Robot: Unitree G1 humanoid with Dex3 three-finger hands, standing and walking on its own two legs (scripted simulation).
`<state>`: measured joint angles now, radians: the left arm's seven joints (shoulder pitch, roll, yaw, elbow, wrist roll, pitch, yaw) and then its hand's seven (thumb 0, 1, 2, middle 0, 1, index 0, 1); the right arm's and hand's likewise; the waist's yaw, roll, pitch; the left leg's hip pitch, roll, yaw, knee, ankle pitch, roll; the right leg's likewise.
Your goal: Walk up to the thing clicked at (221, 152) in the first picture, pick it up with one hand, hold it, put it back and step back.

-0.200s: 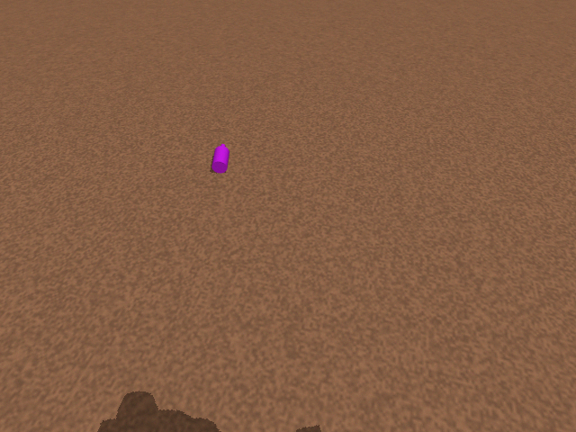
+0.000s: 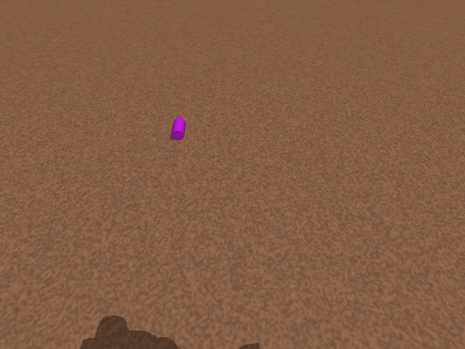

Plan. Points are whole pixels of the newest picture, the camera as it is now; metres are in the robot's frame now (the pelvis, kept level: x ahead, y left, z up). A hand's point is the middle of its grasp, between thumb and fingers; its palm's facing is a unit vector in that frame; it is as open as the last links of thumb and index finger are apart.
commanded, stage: stand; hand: left
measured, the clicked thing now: (179, 126) +1.56 +0.37 -0.74
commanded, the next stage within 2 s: walk up in 0.92 s
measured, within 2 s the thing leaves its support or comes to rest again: neither
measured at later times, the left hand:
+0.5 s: hand out of the picture +0.08 +0.25 -0.16, palm faces -0.03 -0.94 -0.34, open 7.4 cm
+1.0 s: hand out of the picture +0.10 +0.26 -0.15, palm faces +0.07 -0.95 -0.31, open 7.4 cm
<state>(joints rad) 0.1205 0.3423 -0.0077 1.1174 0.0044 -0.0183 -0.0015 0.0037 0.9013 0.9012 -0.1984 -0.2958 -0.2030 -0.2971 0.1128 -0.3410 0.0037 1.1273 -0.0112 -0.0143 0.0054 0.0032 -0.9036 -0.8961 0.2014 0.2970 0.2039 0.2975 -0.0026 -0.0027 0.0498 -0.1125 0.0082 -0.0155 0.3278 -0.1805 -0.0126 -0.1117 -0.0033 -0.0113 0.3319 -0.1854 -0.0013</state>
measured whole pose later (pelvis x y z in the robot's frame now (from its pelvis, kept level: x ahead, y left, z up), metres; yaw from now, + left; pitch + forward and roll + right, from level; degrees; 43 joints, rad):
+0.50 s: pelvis +0.01 +0.00 +0.00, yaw +0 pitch -2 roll +0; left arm 0.12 0.34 -0.01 1.12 0.00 -0.02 0.00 0.00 0.90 0.90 -0.20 -0.30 -0.20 -0.30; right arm 0.11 -0.34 0.01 1.12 -0.01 -0.02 0.00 0.00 -0.90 -0.90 0.20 0.30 0.20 0.30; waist 0.00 0.00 0.05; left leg -0.10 0.01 -0.01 0.31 -0.18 -0.01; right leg -0.10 0.00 -0.01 0.32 -0.19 0.00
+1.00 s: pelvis +0.02 +0.00 +0.00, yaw +5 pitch -1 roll -1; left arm 0.11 0.36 0.06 1.03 0.03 -0.03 -0.05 0.00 0.90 0.90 -0.20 -0.30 -0.21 -0.30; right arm 0.19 -0.36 -0.02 1.08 -0.02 -0.01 0.04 0.00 -0.90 -0.90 0.20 0.30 0.20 0.30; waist -0.01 -0.01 0.03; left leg -0.24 0.01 -0.02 0.56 -0.32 0.01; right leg -0.11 -0.02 -0.11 0.36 -0.26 -0.02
